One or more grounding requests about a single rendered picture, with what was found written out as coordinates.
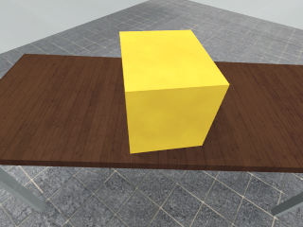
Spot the carton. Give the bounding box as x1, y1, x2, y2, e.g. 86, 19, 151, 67
119, 29, 230, 154

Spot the table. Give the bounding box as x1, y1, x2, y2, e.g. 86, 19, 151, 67
0, 53, 303, 217

